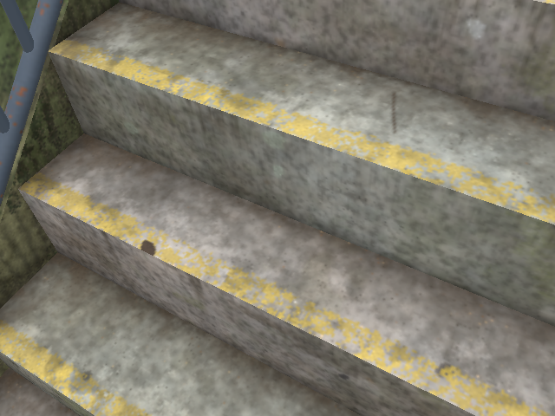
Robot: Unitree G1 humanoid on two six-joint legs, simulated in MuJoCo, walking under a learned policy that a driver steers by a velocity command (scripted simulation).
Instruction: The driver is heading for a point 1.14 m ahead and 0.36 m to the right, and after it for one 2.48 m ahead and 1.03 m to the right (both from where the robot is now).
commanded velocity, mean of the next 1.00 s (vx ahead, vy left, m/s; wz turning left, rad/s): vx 0.81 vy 0.00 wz -0.69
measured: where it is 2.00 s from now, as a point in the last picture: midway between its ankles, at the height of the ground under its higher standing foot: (391, 332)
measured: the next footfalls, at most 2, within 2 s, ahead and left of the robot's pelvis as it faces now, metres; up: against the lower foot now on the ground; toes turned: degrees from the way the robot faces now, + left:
left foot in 0.22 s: +0.13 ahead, +0.18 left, +0.00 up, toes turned -4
right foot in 0.58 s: +0.29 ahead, +0.02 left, +0.18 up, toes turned -27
